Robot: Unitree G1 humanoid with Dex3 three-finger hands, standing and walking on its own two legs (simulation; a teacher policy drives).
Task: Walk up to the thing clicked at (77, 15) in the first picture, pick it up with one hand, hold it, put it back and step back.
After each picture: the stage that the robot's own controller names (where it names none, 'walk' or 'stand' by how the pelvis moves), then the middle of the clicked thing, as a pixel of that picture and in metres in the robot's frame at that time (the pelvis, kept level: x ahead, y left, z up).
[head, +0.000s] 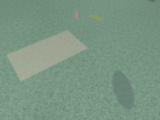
stand; (76, 14) +2.14 +0.11 -0.72
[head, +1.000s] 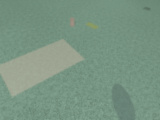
walk; (72, 22) +2.00 +0.13 -0.72
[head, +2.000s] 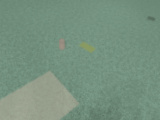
walk; (61, 44) +1.34 +0.20 -0.72
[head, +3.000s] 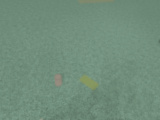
walk; (58, 80) +0.88 +0.20 -0.72
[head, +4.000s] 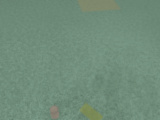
walk; (54, 112) +0.55 +0.20 -0.72
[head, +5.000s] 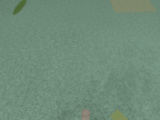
stand; (85, 115) +0.51 -0.03 -0.70
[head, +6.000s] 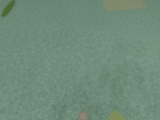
stand; (83, 118) +0.48 +0.02 -0.70
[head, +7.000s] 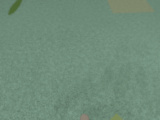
walk; out of the picture +0.47 -0.01 -0.72
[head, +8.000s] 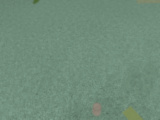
stand; (96, 109) +0.51 -0.03 -0.70
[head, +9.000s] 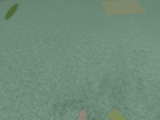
stand; (82, 116) +0.53 +0.01 -0.70
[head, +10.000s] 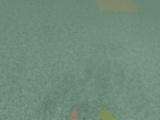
stand; (74, 116) +0.48 -0.02 -0.71
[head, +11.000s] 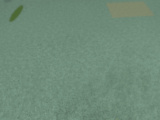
stand; out of the picture +0.45 +0.01 -0.72
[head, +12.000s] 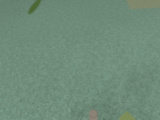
walk; (93, 116) +0.50 +0.02 -0.72
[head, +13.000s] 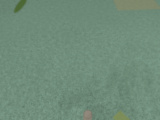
stand; (87, 117) +0.49 -0.02 -0.70
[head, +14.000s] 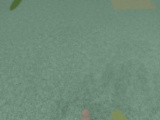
stand; (85, 115) +0.49 -0.03 -0.71
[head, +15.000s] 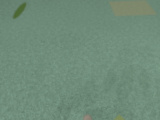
stand; out of the picture +0.49 -0.02 -0.72
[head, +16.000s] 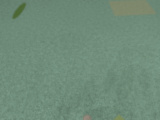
stand; out of the picture +0.48 -0.02 -0.72
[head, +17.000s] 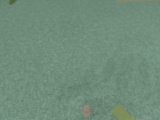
go down; (86, 110) +0.49 -0.02 -0.71
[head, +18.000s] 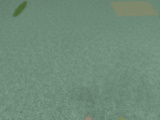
go down; out of the picture +0.47 -0.05 -0.67
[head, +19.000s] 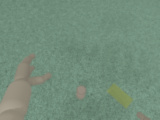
go down; (80, 92) +0.51 -0.05 -0.60
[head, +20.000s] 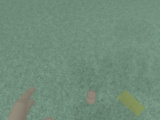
go down; (91, 97) +0.51 -0.05 -0.61
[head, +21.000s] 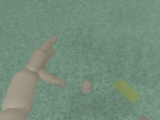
go down; (86, 87) +0.51 -0.05 -0.59
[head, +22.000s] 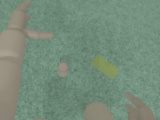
go down; (63, 69) +0.54 -0.04 -0.52
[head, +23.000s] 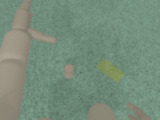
go down; (69, 71) +0.55 -0.05 -0.52
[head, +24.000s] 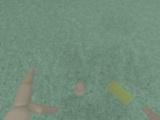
go down; (79, 89) +0.52 -0.04 -0.56
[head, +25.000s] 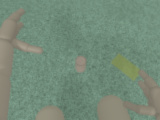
go down; (80, 64) +0.57 -0.06 -0.44
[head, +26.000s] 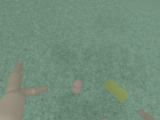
go down; (77, 86) +0.53 -0.05 -0.57
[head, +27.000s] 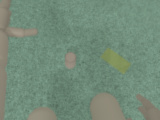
go down; (70, 60) +0.56 -0.05 -0.44
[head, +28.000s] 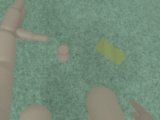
go down; (63, 53) +0.57 -0.05 -0.40
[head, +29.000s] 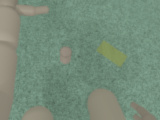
go down; (65, 55) +0.56 -0.05 -0.42
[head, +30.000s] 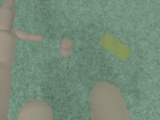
go down; (66, 47) +0.57 -0.05 -0.37
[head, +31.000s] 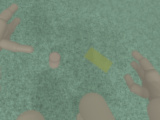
go down; (54, 60) +0.56 -0.04 -0.46
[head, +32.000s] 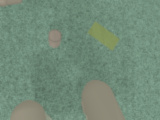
go down; (54, 39) +0.56 -0.04 -0.43
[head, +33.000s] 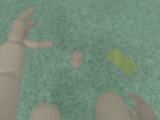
go down; (76, 59) +0.57 -0.06 -0.41
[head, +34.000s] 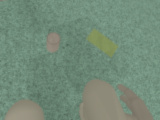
go down; (53, 42) +0.58 -0.05 -0.35
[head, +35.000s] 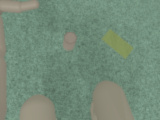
go down; (69, 41) +0.58 -0.05 -0.38
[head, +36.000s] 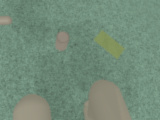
go down; (62, 41) +0.60 -0.03 -0.37
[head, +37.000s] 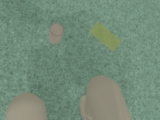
go down; (55, 34) +0.59 -0.03 -0.35
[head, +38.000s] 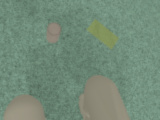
go down; (53, 33) +0.59 -0.03 -0.37
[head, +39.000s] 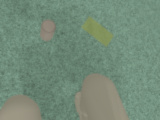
go down; (47, 30) +0.60 -0.03 -0.36
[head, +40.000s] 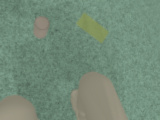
go down; (41, 28) +0.60 -0.02 -0.35
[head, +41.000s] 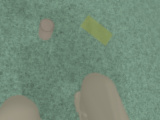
go down; (46, 30) +0.59 -0.03 -0.35
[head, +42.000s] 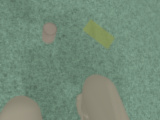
go down; (49, 33) +0.59 -0.03 -0.36
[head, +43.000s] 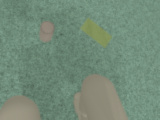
go down; (46, 32) +0.60 -0.02 -0.36
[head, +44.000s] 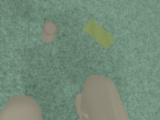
go down; (49, 32) +0.59 -0.03 -0.36
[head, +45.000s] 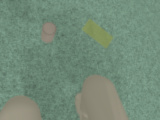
go down; (48, 33) +0.60 -0.03 -0.36
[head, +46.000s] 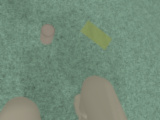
go down; (47, 34) +0.59 -0.02 -0.37
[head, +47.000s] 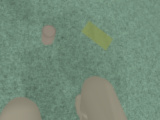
stand; (48, 35) +0.59 -0.02 -0.37
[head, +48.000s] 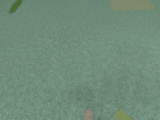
stand; (88, 116) +0.50 -0.06 -0.66
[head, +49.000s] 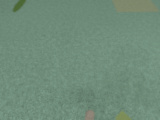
stand; (89, 117) +0.50 -0.07 -0.66
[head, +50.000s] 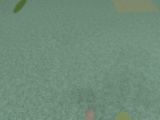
stand; (89, 117) +0.50 -0.07 -0.66
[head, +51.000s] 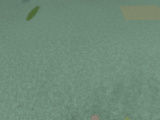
stand; out of the picture +0.51 -0.06 -0.72
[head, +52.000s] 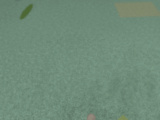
stand; out of the picture +0.50 -0.04 -0.72
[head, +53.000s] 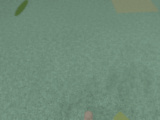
walk; (88, 117) +0.50 -0.02 -0.72
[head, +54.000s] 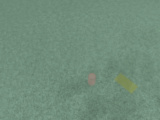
walk; (91, 79) +0.71 -0.03 -0.71
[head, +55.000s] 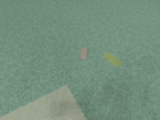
walk; (83, 53) +1.04 -0.04 -0.71
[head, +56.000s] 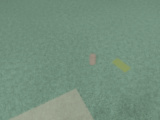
stand; (92, 59) +1.11 -0.04 -0.70
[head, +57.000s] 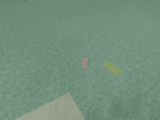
stand; (84, 63) +1.11 -0.01 -0.73
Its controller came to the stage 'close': no
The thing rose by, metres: 0.00
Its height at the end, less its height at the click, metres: +0.00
